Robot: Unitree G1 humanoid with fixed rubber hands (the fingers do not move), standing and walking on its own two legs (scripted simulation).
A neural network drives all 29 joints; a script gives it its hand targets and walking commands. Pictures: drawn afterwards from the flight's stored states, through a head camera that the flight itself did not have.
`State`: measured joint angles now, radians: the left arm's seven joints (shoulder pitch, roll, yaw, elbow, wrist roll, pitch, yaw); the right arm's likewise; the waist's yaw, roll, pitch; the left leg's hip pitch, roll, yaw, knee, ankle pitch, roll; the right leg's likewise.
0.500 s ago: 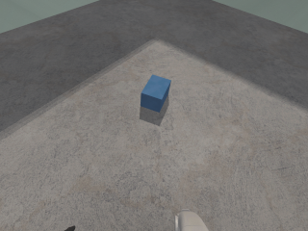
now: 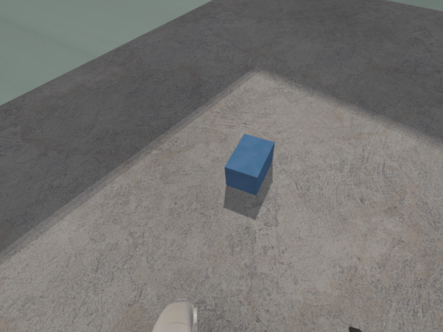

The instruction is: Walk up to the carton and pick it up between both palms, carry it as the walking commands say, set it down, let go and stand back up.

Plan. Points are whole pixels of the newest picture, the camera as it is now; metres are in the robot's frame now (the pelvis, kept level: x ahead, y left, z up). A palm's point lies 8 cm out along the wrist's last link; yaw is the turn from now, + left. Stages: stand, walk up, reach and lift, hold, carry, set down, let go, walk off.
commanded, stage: walk up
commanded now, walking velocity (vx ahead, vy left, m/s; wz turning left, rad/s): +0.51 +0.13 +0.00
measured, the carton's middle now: (250, 163) +1.04 -0.05 -0.70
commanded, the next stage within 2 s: none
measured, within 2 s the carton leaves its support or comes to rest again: neither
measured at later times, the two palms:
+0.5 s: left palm (112, 248) +0.32 +0.31 -0.15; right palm (337, 308) +0.19 -0.19 -0.11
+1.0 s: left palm (154, 190) +0.47 +0.23 -0.12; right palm (342, 189) +0.50 -0.28 -0.16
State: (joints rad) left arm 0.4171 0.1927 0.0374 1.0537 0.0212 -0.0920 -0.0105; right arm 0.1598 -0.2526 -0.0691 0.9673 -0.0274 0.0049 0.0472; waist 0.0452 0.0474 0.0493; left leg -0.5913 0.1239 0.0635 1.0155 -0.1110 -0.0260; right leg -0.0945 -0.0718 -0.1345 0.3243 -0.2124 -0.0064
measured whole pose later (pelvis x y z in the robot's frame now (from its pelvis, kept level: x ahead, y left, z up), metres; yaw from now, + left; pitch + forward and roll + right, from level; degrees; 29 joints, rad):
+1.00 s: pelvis +0.46 -0.03 -0.01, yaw +0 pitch +0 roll +2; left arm 0.28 0.20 0.06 1.03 0.03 -0.07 0.00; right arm 0.22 -0.25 -0.07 1.02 -0.03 0.01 0.01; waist 0.02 0.05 0.06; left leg -0.48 0.10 0.05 1.09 -0.31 -0.02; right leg -0.27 -0.07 -0.12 0.43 -0.16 -0.03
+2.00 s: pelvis +0.58 -0.02 -0.01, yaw -1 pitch -1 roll +0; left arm 0.21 0.17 0.02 1.10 0.01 0.01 0.04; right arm 0.29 -0.18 -0.04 1.11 -0.02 0.02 -0.02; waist 0.00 0.02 0.02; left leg -0.18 0.07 0.08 0.46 -0.29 -0.04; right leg -0.20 -0.01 -0.11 0.39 -0.18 -0.03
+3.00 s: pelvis +0.59 +0.06 -0.01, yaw -22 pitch +0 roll +0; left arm 0.12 0.19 0.03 0.92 0.03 0.02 0.00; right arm 0.29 -0.26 -0.04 0.96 -0.01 0.05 -0.01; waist -0.05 0.06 0.10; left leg -0.31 0.11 0.06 0.76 -0.51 -0.04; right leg -0.25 -0.02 -0.04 0.48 -0.23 -0.01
